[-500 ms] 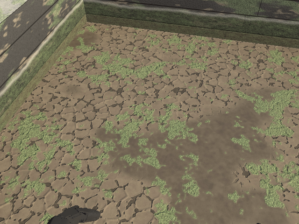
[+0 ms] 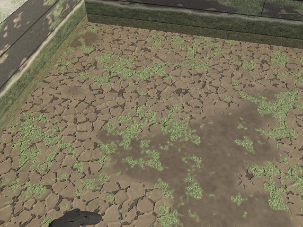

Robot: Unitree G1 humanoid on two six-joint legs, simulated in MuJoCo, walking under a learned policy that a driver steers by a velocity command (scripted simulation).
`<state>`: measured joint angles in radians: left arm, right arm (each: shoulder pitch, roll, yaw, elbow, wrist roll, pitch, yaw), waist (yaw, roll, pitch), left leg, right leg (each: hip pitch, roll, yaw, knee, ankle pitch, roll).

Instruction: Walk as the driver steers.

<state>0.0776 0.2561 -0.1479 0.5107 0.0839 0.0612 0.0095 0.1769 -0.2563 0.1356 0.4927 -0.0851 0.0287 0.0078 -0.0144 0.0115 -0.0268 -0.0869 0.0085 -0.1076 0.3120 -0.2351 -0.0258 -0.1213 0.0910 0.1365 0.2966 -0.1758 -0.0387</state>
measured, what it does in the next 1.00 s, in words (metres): stands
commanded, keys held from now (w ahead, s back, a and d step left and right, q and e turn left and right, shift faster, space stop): w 0.60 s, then no key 0.40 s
